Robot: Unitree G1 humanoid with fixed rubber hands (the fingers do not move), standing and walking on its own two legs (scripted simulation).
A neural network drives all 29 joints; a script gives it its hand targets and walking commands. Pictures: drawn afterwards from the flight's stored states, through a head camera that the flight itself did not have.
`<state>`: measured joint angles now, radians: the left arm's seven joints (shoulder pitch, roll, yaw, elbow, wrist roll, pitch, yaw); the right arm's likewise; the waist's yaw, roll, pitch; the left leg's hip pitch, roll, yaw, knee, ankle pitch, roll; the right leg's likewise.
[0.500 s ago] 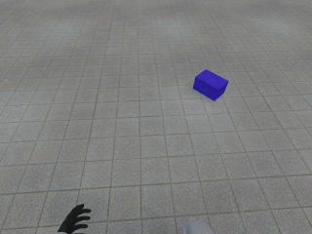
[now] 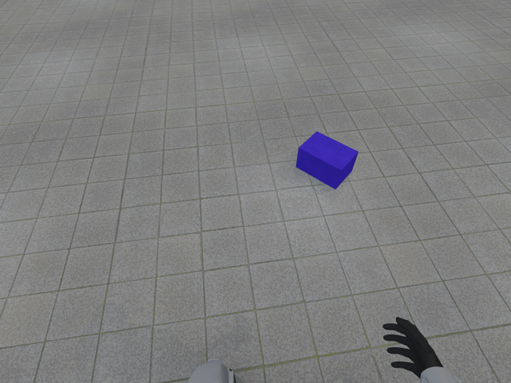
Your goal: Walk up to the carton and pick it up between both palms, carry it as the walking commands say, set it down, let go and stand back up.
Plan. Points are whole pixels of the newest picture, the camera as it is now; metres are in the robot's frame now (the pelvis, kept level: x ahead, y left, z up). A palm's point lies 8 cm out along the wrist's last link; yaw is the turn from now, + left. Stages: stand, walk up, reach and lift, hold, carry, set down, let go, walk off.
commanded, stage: walk up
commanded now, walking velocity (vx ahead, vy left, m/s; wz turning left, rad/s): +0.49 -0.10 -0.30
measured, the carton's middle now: (325, 159) +1.28 -0.25 -0.70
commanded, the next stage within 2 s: none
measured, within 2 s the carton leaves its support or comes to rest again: neither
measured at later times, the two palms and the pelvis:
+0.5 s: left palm (216, 226) +0.45 +0.15 -0.13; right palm out of the picture +0.12 -0.28 -0.12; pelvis +0.25 -0.05 -0.01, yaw -7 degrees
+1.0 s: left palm (216, 243) +0.41 +0.15 -0.13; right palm (405, 163) +0.67 -0.32 -0.11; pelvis +0.51 -0.09 -0.01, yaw -7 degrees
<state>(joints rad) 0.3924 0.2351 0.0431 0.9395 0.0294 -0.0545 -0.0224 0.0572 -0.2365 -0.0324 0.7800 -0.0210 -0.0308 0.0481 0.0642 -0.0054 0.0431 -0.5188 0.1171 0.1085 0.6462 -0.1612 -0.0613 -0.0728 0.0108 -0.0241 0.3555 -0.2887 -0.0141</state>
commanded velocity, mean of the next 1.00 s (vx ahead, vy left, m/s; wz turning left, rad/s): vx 0.50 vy -0.08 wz -0.12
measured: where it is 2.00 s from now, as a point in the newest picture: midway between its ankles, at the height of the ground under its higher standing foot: (311, 239)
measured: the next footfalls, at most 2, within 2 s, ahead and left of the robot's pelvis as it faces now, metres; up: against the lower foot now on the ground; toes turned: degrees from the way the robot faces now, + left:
left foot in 0.08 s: +0.19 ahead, +0.14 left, +0.00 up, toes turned +7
right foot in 0.54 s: +0.40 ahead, -0.21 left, +0.00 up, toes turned -14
